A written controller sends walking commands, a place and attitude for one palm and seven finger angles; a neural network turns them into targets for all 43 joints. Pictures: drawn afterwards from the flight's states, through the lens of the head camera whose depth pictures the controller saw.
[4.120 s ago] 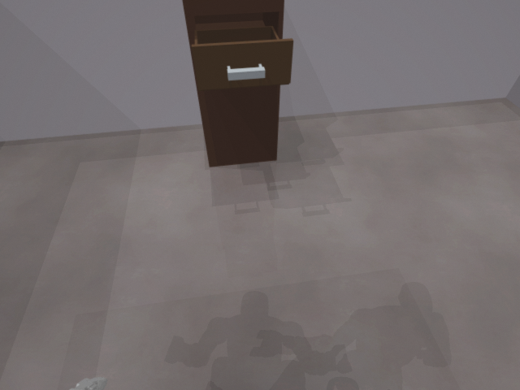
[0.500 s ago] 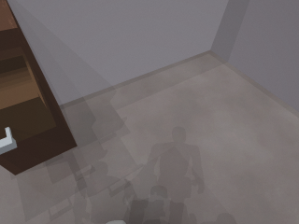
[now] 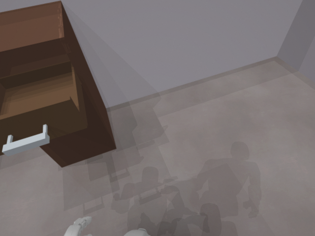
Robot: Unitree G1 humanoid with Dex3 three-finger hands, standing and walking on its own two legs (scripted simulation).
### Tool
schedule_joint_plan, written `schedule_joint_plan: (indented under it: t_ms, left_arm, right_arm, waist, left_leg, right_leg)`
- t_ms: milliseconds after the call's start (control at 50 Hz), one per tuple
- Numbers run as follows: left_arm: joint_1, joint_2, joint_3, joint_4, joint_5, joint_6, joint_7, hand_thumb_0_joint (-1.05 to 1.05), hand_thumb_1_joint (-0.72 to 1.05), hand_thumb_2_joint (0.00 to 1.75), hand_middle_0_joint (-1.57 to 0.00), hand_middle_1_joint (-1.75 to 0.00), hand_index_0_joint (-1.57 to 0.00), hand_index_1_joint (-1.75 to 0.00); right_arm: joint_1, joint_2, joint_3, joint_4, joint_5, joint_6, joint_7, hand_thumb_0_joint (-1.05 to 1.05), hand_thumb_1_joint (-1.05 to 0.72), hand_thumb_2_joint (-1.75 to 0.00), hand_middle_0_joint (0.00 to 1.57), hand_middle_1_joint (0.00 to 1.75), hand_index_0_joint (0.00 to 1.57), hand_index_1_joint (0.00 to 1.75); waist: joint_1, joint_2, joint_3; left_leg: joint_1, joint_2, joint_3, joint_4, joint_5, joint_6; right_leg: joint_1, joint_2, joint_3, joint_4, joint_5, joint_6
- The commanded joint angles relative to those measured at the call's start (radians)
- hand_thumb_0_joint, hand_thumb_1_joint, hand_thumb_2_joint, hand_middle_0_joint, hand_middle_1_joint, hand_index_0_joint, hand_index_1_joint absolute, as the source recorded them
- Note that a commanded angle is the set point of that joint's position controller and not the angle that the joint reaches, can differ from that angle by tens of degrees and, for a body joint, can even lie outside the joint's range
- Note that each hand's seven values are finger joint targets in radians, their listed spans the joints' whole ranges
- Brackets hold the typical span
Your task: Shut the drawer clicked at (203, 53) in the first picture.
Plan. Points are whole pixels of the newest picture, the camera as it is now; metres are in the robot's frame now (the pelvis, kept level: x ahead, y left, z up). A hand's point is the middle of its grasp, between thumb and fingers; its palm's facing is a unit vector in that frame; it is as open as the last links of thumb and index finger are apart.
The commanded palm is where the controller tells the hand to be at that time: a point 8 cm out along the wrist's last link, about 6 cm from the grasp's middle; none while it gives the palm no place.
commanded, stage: turn to face it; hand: left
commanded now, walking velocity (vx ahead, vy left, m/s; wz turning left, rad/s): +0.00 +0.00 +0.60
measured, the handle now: (27, 138) +0.42 +0.46 -0.04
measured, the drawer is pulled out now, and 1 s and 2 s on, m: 0.29 0.29 0.29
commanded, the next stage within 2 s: take the last steps up to it in 0.48 s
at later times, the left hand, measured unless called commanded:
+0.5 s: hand out of the picture -0.09 +0.23 -0.18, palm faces +0.34 -0.90 -0.28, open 7.3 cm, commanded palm none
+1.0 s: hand out of the picture -0.05 +0.16 -0.14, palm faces +0.43 -0.87 -0.22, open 7.3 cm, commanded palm none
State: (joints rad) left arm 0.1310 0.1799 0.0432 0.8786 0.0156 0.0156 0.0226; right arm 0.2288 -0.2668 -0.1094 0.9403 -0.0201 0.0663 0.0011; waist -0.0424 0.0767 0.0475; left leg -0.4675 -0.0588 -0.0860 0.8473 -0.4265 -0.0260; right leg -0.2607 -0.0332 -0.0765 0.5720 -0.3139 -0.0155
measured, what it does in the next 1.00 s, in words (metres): steps on the spot, turning left: left foot, then right foot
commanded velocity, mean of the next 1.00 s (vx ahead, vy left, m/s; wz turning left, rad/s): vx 0.13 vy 0.03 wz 0.26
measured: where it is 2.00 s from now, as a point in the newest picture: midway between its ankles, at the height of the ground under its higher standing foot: outside the picture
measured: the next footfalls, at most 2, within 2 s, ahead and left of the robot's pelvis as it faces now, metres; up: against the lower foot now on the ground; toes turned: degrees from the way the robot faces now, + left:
left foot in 0.40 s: -0.03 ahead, +0.14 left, +0.00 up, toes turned +20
right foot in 0.78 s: +0.06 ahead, -0.08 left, +0.00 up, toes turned +13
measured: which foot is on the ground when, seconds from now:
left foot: up 0.00-0.38, down 0.40-0.78, up 0.80-1.00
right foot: down 0.00-0.40, up 0.42-0.76, down 0.78-1.00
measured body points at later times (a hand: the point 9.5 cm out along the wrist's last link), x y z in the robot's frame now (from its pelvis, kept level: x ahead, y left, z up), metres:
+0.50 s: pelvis -0.02 +0.02 +0.00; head +0.01 +0.05 +0.44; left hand -0.11 +0.28 -0.16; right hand +0.18 -0.18 -0.13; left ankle -0.06 +0.12 -0.73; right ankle -0.01 -0.12 -0.69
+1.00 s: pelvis +0.03 +0.01 +0.02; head +0.04 -0.02 +0.46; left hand -0.07 +0.20 -0.13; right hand +0.13 -0.21 -0.15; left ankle -0.01 +0.16 -0.65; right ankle +0.02 -0.09 -0.73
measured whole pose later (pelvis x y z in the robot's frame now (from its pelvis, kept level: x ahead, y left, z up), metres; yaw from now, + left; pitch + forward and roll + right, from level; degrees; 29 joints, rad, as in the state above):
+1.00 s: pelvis +0.03 +0.01 +0.02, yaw +23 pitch -2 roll +2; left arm 0.39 0.11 0.02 1.05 0.02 -0.05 0.01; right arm 0.30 -0.22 -0.07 1.05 -0.03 0.03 0.03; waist 0.00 0.05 0.00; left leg -0.52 0.06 0.02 1.07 -0.21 -0.01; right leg -0.07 -0.05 -0.16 0.37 -0.28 -0.02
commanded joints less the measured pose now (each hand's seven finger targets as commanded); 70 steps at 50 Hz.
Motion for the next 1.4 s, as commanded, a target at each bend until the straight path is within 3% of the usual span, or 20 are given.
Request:
schedule_joint_plan:
  t_ms: [0, 280, 340, 360, 380, 400, 420, 500, 660, 720, 740, 760, 780, 800, 920, 1160, 1220, 1240, 1280, 1380]
  left_arm:
    - [-0.025, 0.184, 0.041, -0.083, 0.001, -0.023, 0.016, 0.0, 0.9, 0.9, -0.2, -0.3, -0.2, -0.3]
    - [0.193, 0.239, 0.059, 0.001, 0.017, -0.014, 0.01, 0.0, 0.9, 0.9, -0.2, -0.3, -0.2, -0.3]
    - [0.173, 0.24, 0.061, 0.019, 0.007, -0.01, 0.008, 0.0, 0.9, 0.9, -0.2, -0.3, -0.2, -0.3]
    - [0.17, 0.218, 0.057, 0.017, -0.001, -0.007, 0.006, 0.0, 0.9, 0.9, -0.2, -0.3, -0.2, -0.3]
    - [0.161, 0.155, 0.045, -0.019, -0.009, -0.003, -0.002, 0.0, 0.9, 0.9, -0.2, -0.3, -0.2, -0.3]
    - [0.107, 0.133, 0.025, -0.04, -0.002, 0.007, 0.005, 0.0, 0.9, 0.9, -0.2, -0.3, -0.2, -0.3]
    - [0.103, 0.156, 0.032, -0.033, 0.001, 0.015, 0.008, 0.0, 0.9, 0.9, -0.2, -0.3, -0.2, -0.3]
    - [0.135, 0.145, 0.035, 0.039, -0.003, 0.021, -0.004, 0.0, 0.9, 0.9, -0.2, -0.3, -0.2, -0.3]
    - [0.106, 0.102, 0.02, 0.038, 0.005, 0.003, -0.02, 0.0, 0.9, 0.9, -0.2, -0.3, -0.2, -0.3]
    - [0.216, 0.084, 0.02, 0.075, 0.01, -0.02, -0.028, 0.0, 0.9, 0.9, -0.2, -0.3, -0.2, -0.3]
    - [0.289, 0.111, 0.028, 0.097, 0.015, -0.032, -0.024, 0.0, 0.9, 0.9, -0.2, -0.3, -0.2, -0.3]
    - [0.357, 0.205, 0.044, 0.114, 0.03, -0.046, -0.013, 0.0, 0.9, 0.9, -0.2, -0.3, -0.2, -0.3]
    - [0.401, 0.256, 0.052, 0.112, 0.014, -0.045, -0.005, 0.0, 0.9, 0.9, -0.2, -0.3, -0.2, -0.3]
    - [0.358, 0.234, 0.048, 0.102, 0.01, -0.047, -0.003, 0.0, 0.9, 0.9, -0.2, -0.3, -0.2, -0.3]
    - [0.273, 0.093, 0.014, 0.116, 0.004, -0.092, -0.001, 0.0, 0.9, 0.9, -0.2, -0.3, -0.2, -0.3]
    - [0.4, 0.109, 0.019, 0.229, 0.017, -0.095, 0.005, 0.0, 0.9, 0.9, -0.2, -0.3, -0.2, -0.3]
    - [0.365, 0.119, 0.026, 0.232, 0.012, -0.084, 0.005, 0.0, 0.9, 0.9, -0.2, -0.3, -0.2, -0.3]
    - [0.363, 0.099, 0.022, 0.234, 0.009, -0.082, 0.004, 0.0, 0.9, 0.9, -0.2, -0.3, -0.2, -0.3]
    - [0.374, 0.016, 0.005, 0.189, -0.004, -0.076, -0.005, 0.0, 0.9, 0.9, -0.2, -0.3, -0.2, -0.3]
    - [0.271, -0.002, 0.013, 0.204, 0.007, -0.056, -0.016, 0.0, 0.9, 0.9, -0.2, -0.3, -0.2, -0.3]
  right_arm:
    - [-0.001, -0.067, -0.014, -0.071, -0.007, -0.012, 0.02, 0.0, -0.9, -0.9, 0.2, 0.3, 0.2, 0.3]
    - [-0.165, -0.022, 0.035, -0.109, 0.01, -0.022, 0.023, 0.0, -0.9, -0.9, 0.2, 0.3, 0.2, 0.3]
    - [-0.083, -0.039, 0.035, -0.084, 0.009, -0.037, 0.016, 0.0, -0.9, -0.9, 0.2, 0.3, 0.2, 0.3]
    - [-0.022, -0.086, 0.024, -0.067, 0.006, -0.047, 0.015, 0.0, -0.9, -0.9, 0.2, 0.3, 0.2, 0.3]
    - [0.039, -0.205, -0.004, -0.062, -0.001, -0.057, 0.006, 0.0, -0.9, -0.9, 0.2, 0.3, 0.2, 0.3]
    - [0.078, -0.249, -0.009, -0.046, 0.009, -0.047, -0.003, 0.0, -0.9, -0.9, 0.2, 0.3, 0.2, 0.3]
    - [0.061, -0.221, 0.003, -0.043, 0.002, -0.042, -0.005, 0.0, -0.9, -0.9, 0.2, 0.3, 0.2, 0.3]
    - [-0.088, -0.128, 0.034, -0.066, 0.004, -0.053, -0.024, 0.0, -0.9, -0.9, 0.2, 0.3, 0.2, 0.3]
    - [-0.019, -0.118, 0.028, -0.025, -0.005, -0.058, -0.013, 0.0, -0.9, -0.9, 0.2, 0.3, 0.2, 0.3]
    - [-0.047, -0.1, 0.031, -0.022, -0.003, -0.059, -0.011, 0.0, -0.9, -0.9, 0.2, 0.3, 0.2, 0.3]
    - [-0.051, -0.067, 0.035, -0.023, 0.003, -0.063, -0.009, 0.0, -0.9, -0.9, 0.2, 0.3, 0.2, 0.3]
    - [-0.035, 0.01, 0.05, -0.037, 0.017, -0.069, -0.003, 0.0, -0.9, -0.9, 0.2, 0.3, 0.2, 0.3]
    - [-0.109, -0.013, 0.047, -0.079, 0.001, -0.068, 0.007, 0.0, -0.9, -0.9, 0.2, 0.3, 0.2, 0.3]
    - [-0.123, -0.043, 0.035, -0.077, -0.009, -0.066, 0.014, 0.0, -0.9, -0.9, 0.2, 0.3, 0.2, 0.3]
    - [0.017, 0.023, 0.035, 0.039, -0.008, -0.061, 0.032, 0.0, -0.9, -0.9, 0.2, 0.3, 0.2, 0.3]
    - [-0.126, 0.068, 0.055, 0.01, 0.001, -0.088, 0.045, 0.0, -0.9, -0.9, 0.2, 0.3, 0.2, 0.3]
    - [0.015, 0.05, 0.05, 0.051, -0.002, -0.106, 0.03, 0.0, -0.9, -0.9, 0.2, 0.3, 0.2, 0.3]
    - [0.155, 0.009, 0.04, 0.095, -0.008, -0.115, 0.02, 0.0, -0.9, -0.9, 0.2, 0.3, 0.2, 0.3]
    - [0.363, -0.168, 0.003, 0.136, -0.006, -0.12, -0.008, 0.0, -0.9, -0.9, 0.2, 0.3, 0.2, 0.3]
    - [0.104, 0.01, 0.056, 0.091, 0.004, -0.14, -0.023, 0.0, -0.9, -0.9, 0.2, 0.3, 0.2, 0.3]
  waist:
    - [0.0, -0.248, 0.012]
    - [0.105, -0.308, -0.071]
    - [0.055, -0.284, -0.123]
    - [0.019, -0.154, -0.164]
    - [-0.021, 0.16, -0.205]
    - [-0.034, 0.204, -0.187]
    - [-0.02, 0.085, -0.156]
    - [0.045, 0.115, -0.056]
    - [0.02, 0.103, -0.031]
    - [0.082, 0.045, -0.015]
    - [0.12, -0.051, -0.016]
    - [0.147, -0.355, -0.028]
    - [0.178, -0.404, 0.036]
    - [0.146, -0.249, 0.091]
    - [0.05, -0.199, 0.117]
    - [0.097, -0.25, 0.097]
    - [0.028, -0.214, 0.032]
    - [-0.031, -0.142, -0.042]
    - [-0.076, 0.245, -0.214]
    - [0.037, 0.006, 0.013]
  left_leg:
    - [-0.138, 0.091, 0.04, 0.396, 0.031, -0.038]
    - [0.059, 0.09, 0.186, -0.064, -0.037, -0.03]
    - [0.242, 0.077, 0.208, -0.341, 0.145, -0.009]
    - [0.418, 0.128, 0.159, -0.467, 0.316, 0.012]
    - [0.601, 0.393, -0.177, -0.483, 0.695, 0.123]
    - [0.552, 0.5, -0.236, -0.473, 1.012, 0.229]
    - [0.475, 0.493, -0.134, -0.462, 0.892, 0.254]
    - [0.362, 0.323, -0.01, -0.475, 0.844, 0.187]
    - [0.298, 0.29, -0.095, -0.561, 0.224, 0.203]
    - [0.141, 0.245, -0.094, -0.49, -0.035, 0.165]
    - [0.035, 0.178, -0.046, -0.358, -0.105, 0.123]
    - [-0.163, 0.047, 0.105, -0.058, -0.153, 0.057]
    - [-0.245, 0.057, 0.086, 0.129, -0.188, 0.042]
    - [-0.257, 0.097, 0.026, 0.219, -0.091, 0.046]
    - [-0.161, 0.152, 0.091, 0.247, 0.242, 0.005]
    - [-0.076, 0.144, 0.197, -0.149, 0.199, 0.036]
    - [0.191, 0.084, 0.235, -0.293, 0.201, 0.068]
    - [0.387, 0.085, 0.217, -0.365, 0.24, 0.078]
    - [0.693, 0.474, -0.314, -0.536, 0.354, 0.205]
    - [0.287, 0.376, 0.008, -0.615, 0.515, 0.185]
  right_leg:
    - [0.041, -0.299, 0.155, -0.275, 0.277, -0.084]
    - [0.197, -0.342, 0.006, -0.149, 0.586, -0.109]
    - [0.163, -0.306, -0.058, -0.03, 0.559, -0.045]
    - [0.06, -0.274, -0.094, 0.11, 0.462, 0.004]
    - [-0.226, -0.133, -0.132, 0.324, -0.052, 0.086]
    - [-0.294, -0.095, -0.027, 0.445, -0.36, 0.099]
    - [-0.263, -0.116, 0.016, 0.516, -0.318, 0.083]
    - [-0.247, -0.093, 0.045, 0.541, -0.132, 0.098]
    - [-0.116, -0.025, -0.013, 0.205, -0.151, 0.079]
    - [0.108, 0.01, -0.042, -0.034, -0.027, 0.067]
    - [0.242, -0.027, 0.005, -0.152, -0.012, 0.058]
    - [0.361, -0.261, 0.304, -0.325, -0.216, -0.008]
    - [0.261, -0.435, 0.551, -0.463, -0.33, -0.098]
    - [0.173, -0.436, 0.518, -0.494, -0.417, -0.126]
    - [0.099, -0.26, 0.112, -0.446, 0.041, -0.059]
    - [0.236, -0.283, 0.011, -0.362, 0.344, -0.099]
    - [0.167, -0.248, -0.039, -0.172, 0.462, -0.076]
    - [0.107, -0.199, -0.071, 0.03, 0.456, -0.053]
    - [-0.278, 0.007, -0.075, 0.557, -0.281, 0.012]
    - [-0.26, -0.117, 0.054, 0.663, -0.029, 0.008]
